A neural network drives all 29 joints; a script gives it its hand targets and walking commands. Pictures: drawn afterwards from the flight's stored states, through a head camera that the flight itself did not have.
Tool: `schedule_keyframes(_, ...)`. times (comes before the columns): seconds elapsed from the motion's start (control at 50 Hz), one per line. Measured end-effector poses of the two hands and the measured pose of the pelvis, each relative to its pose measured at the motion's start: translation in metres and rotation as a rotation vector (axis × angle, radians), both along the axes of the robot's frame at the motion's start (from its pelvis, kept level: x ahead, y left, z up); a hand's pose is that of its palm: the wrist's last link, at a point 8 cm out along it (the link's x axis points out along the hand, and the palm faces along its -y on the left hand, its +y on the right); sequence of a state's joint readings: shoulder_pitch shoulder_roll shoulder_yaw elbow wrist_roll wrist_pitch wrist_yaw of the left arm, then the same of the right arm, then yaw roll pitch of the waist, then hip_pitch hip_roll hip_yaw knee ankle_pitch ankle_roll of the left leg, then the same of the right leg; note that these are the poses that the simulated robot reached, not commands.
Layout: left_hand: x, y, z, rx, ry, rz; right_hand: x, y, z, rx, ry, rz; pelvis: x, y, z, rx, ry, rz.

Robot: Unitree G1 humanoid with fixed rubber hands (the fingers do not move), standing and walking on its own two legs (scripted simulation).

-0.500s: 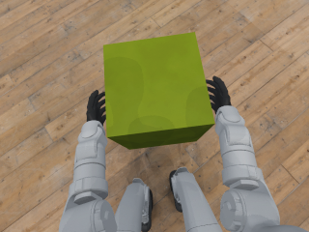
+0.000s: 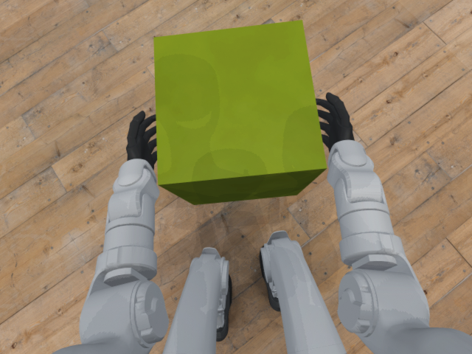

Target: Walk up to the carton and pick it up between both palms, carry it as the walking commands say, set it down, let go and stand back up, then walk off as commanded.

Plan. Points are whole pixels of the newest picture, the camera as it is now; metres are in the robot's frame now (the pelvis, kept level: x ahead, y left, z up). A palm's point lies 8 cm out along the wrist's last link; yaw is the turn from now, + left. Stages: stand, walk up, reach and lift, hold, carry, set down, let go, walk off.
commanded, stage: set down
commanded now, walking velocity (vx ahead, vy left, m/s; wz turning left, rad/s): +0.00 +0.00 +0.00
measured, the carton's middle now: (237, 130) +0.49 -0.02 -0.16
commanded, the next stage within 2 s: none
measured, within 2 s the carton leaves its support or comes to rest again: neither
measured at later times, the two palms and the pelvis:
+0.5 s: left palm (158, 162) +0.44 +0.15 -0.16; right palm (324, 140) +0.45 -0.19 -0.16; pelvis -0.04 +0.00 -0.08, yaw +1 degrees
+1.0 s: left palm (171, 168) +0.46 +0.15 -0.30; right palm (305, 146) +0.48 -0.18 -0.30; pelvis -0.07 +0.00 -0.15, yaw +3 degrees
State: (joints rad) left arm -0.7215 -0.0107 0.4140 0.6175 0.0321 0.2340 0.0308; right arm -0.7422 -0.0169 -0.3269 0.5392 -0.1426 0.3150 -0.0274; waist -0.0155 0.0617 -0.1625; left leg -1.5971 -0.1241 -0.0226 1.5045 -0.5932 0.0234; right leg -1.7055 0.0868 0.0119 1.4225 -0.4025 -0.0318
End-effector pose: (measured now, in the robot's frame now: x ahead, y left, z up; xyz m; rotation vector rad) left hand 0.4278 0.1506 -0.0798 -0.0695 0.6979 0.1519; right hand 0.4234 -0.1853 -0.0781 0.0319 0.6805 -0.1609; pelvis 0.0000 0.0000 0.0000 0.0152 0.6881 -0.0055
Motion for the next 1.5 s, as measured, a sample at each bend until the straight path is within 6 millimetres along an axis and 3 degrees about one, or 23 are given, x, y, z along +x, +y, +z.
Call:
schedule_keyframes(0.14,0.006,-0.01,-0.032,0.005,0.003,-0.018,0.003,-0.009,-0.029,-0.01,0.002,-0.011,-0.005,0.006,-0.022,0.004,0.042,-0.015)
schedule_keyframes(0.4,0.008,-0.002,-0.071,0.026,0.015,0.009,0.019,-0.002,-0.068,0.007,0.012,0.019,-0.026,0.007,-0.061,0.015,0.02,-0.003)
schedule_keyframes(0.56,0.022,-0.005,-0.095,0.039,-0.006,0.008,0.034,-0.005,-0.095,0.012,-0.01,0.024,-0.04,0.004,-0.089,0.026,0.017,0.012)
schedule_keyframes(0.76,0.031,-0.014,-0.145,0.056,0.021,-0.007,0.041,-0.014,-0.148,0.011,0.017,0.026,-0.051,-0.001,-0.117,0.047,-0.06,0.008)
schedule_keyframes(0.86,0.036,-0.009,-0.177,0.058,-0.026,0.008,0.051,-0.009,-0.181,0.02,-0.032,0.031,-0.067,-0.004,-0.123,0.059,-0.228,0.002)
schedule_keyframes(0.96,0.033,0.001,-0.21,0.044,-0.011,0.047,0.058,0.001,-0.213,0.044,-0.017,0.044,-0.067,-0.005,-0.146,0.071,-0.184,0.009)
schedule_keyframes(1.18,0.045,0.003,-0.224,0.061,0.04,0.004,0.068,0.003,-0.22,0.0,0.032,0.052,-0.066,0.005,-0.159,0.034,-0.197,0.025)
schedule_keyframes(1.28,0.049,0.004,-0.239,0.058,0.022,0.014,0.076,0.004,-0.234,-0.01,0.011,0.071,-0.063,0.008,-0.169,0.022,-0.182,0.037)
schedule_keyframes(1.44,0.045,0.002,-0.281,0.036,0.052,0.028,0.076,0.002,-0.273,-0.014,0.041,0.078,-0.058,0.006,-0.194,0.015,-0.166,0.069)
schedule_keyframes(1.5,0.047,-0.001,-0.284,0.027,0.033,0.037,0.077,0.0,-0.275,-0.011,0.028,0.076,-0.056,0.003,-0.2,0.014,-0.172,0.072)
